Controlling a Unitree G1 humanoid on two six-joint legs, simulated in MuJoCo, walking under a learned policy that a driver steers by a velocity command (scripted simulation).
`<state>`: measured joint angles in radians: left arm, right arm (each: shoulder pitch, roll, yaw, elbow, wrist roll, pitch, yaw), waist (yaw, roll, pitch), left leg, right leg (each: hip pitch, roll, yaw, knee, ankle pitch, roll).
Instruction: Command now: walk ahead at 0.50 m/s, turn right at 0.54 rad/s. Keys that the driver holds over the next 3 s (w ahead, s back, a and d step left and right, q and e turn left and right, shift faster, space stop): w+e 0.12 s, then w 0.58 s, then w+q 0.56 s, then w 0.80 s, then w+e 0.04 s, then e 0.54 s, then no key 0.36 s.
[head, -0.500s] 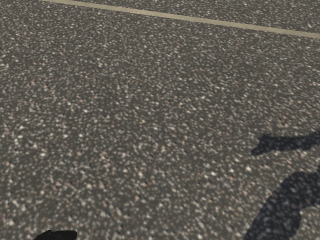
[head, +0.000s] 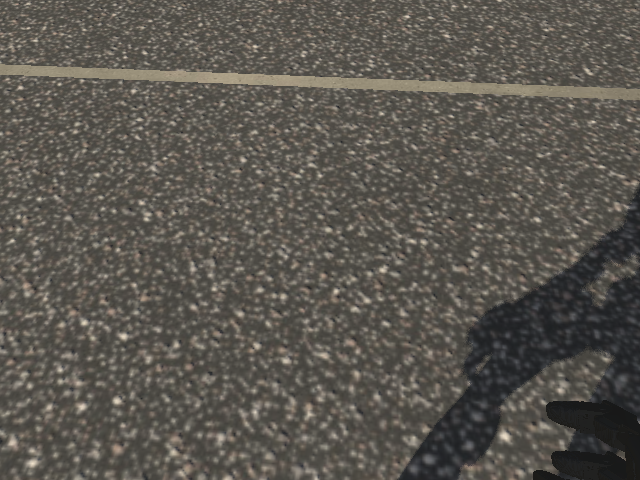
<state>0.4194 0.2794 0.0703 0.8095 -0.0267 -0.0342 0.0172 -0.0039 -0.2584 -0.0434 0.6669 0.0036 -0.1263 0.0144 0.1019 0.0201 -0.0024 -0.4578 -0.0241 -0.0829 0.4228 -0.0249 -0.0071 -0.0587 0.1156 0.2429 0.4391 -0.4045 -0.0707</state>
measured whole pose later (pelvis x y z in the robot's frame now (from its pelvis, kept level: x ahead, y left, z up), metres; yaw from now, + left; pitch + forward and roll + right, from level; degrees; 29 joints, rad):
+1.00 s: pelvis +0.52 -0.07 +0.00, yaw -4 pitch +3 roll -2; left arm 0.35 0.29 0.07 0.83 -0.01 -0.06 0.00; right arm 0.09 -0.26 -0.03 0.74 0.02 -0.05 0.06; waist 0.07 0.03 0.01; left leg -0.60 0.05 0.01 0.59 -0.03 0.05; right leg 0.09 0.02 -0.15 0.23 -0.37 0.01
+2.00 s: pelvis +1.08 -0.03 +0.01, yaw +11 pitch +2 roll -2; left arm 0.39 0.29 0.05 0.86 -0.02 -0.06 -0.01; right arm 0.05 -0.25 -0.03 0.67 0.01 -0.07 0.04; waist 0.10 0.03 0.02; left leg -0.58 0.06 -0.02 0.54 0.01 0.02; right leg 0.03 0.04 -0.02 0.25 -0.32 -0.02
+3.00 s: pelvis +1.36 +0.05 +0.00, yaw -10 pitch +1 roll +0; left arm 0.14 0.26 0.04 0.69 0.02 0.02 0.01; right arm 0.20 -0.26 -0.05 0.83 -0.03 0.00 -0.01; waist 0.00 -0.03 0.01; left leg -0.29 0.02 -0.02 0.56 -0.29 -0.01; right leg -0.37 0.06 0.08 0.57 -0.26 -0.01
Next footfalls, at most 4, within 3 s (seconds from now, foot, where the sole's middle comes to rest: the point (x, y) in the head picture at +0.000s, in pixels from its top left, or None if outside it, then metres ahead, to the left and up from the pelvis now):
0.02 left None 0.16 0.12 -0.77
0.50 right None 0.39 -0.18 -0.77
1.04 left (365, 372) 0.72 0.02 -0.77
1.54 right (441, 270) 1.02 -0.16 -0.77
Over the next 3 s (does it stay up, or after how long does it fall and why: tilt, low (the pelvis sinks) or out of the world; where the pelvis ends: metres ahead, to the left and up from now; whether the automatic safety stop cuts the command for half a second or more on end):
stays up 1.36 0.05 0.00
